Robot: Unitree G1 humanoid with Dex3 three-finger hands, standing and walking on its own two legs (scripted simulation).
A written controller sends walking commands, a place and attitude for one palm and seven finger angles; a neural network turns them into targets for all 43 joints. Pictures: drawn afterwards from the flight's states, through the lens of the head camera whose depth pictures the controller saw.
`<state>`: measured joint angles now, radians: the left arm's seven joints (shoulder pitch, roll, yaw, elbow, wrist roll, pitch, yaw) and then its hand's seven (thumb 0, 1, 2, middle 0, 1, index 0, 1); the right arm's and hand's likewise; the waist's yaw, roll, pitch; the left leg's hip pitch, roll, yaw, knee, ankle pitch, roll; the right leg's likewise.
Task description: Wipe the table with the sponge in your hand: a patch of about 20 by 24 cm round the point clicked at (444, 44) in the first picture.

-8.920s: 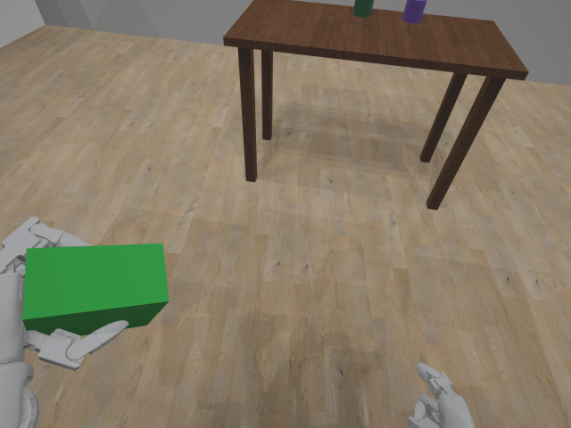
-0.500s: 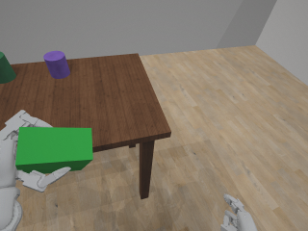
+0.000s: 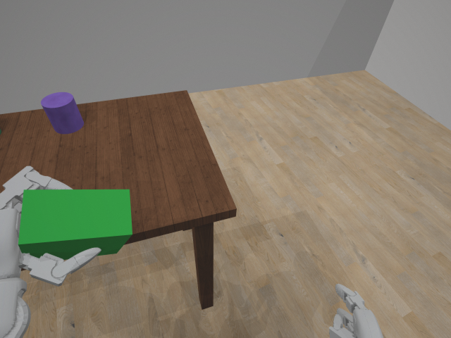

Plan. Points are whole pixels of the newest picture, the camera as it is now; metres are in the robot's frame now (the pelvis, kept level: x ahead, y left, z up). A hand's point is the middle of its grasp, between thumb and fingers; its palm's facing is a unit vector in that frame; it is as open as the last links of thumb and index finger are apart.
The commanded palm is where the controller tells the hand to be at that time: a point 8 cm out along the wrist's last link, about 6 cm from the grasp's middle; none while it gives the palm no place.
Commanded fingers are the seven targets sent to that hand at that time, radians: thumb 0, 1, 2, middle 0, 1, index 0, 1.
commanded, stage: shuffle to correct the standing spot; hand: left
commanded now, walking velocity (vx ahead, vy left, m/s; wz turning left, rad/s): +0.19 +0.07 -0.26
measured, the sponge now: (93, 225) +0.23 +0.21 +0.14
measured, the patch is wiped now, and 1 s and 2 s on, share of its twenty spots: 0.00 0.00 0.00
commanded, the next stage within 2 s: come to a stop and stand still in 0.30 s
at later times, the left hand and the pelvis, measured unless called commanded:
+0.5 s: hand (97, 167) +0.31 +0.23 +0.17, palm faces +0.29 -0.85 -0.45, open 10.5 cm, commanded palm +0.26 +0.28 +0.18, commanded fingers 0.00 0.10 1.30 -1.20 -1.60 -1.20 -1.60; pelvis +0.07 +0.02 +0.00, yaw -6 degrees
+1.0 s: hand (66, 148) +0.34 +0.29 +0.18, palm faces +0.33 -0.89 -0.31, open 10.5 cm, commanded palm +0.27 +0.32 +0.18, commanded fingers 0.00 0.10 1.30 -1.20 -1.60 -1.20 -1.60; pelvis +0.08 +0.06 +0.00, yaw -8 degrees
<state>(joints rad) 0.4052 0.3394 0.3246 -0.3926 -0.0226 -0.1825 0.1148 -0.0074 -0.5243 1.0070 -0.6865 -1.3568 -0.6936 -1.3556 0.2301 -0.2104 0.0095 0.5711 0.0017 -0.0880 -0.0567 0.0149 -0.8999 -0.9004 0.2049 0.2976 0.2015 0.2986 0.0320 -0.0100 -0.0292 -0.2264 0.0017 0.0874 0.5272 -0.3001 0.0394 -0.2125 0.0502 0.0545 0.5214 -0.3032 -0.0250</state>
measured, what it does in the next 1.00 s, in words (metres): steps on the spot: right foot, then left foot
